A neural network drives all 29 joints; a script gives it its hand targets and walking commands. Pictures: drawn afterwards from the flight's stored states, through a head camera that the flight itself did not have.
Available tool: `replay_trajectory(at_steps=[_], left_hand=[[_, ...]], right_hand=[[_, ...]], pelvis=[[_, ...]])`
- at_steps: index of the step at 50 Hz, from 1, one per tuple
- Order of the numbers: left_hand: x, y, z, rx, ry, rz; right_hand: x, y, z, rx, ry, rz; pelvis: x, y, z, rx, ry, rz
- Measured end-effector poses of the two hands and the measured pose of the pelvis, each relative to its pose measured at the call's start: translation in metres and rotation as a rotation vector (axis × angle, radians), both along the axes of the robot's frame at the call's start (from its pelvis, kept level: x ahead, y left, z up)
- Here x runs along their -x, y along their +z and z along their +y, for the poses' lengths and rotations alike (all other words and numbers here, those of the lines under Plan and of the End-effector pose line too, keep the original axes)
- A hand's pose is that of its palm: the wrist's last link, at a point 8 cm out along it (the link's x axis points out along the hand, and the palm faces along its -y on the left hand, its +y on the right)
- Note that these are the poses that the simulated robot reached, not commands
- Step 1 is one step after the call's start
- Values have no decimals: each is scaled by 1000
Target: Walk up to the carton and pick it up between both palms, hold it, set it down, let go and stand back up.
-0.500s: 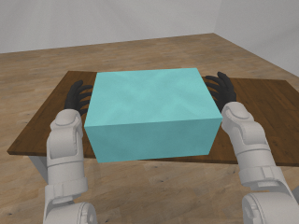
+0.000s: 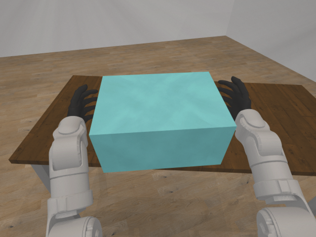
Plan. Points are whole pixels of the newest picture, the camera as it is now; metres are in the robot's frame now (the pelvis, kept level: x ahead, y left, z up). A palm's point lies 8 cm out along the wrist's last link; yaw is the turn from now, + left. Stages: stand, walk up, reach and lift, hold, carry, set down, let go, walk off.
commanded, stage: hold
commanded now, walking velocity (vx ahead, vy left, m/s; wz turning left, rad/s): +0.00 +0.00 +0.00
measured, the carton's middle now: (159, 118) +0.38 +0.01 +0.15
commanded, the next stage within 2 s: none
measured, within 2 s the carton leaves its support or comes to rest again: neither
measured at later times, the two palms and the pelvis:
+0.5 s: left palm (78, 117) +0.35 +0.20 +0.18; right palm (239, 109) +0.36 -0.18 +0.20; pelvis +0.01 +0.00 +0.00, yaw +0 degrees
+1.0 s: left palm (80, 117) +0.35 +0.20 +0.18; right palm (240, 108) +0.36 -0.18 +0.20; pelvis +0.00 +0.00 +0.00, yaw +0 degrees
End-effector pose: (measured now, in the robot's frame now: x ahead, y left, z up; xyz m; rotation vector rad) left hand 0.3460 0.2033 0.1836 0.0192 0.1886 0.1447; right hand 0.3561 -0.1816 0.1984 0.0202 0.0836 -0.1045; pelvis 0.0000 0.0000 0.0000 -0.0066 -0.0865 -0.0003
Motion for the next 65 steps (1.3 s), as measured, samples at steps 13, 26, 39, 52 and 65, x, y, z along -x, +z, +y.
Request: replay_trajectory(at_steps=[13, 26, 39, 52, 65], left_hand=[[-10, 2, -2, -6, -11, -1], [-3, -2, 0, -2, -5, 1], [-5, -1, -2, -7, -2, 9], [-7, -4, -2, 4, -13, 8], [-3, 4, 0, -12, -2, -8]], right_hand=[[-6, 2, -2, 6, -7, -1], [-2, -1, 0, 4, -2, 0], [-4, -4, -2, 0, -1, 7], [-3, 0, -2, 16, -11, 6], [-2, 1, 0, -1, -1, -12]], pelvis=[[-3, 0, 0, 0, 0, 11], [-5, 0, 1, -1, -4, -8], [-2, 0, -1, -1, 2, 12], [-5, 0, -1, -2, -2, -4], [-3, 0, 2, -1, -3, -1]])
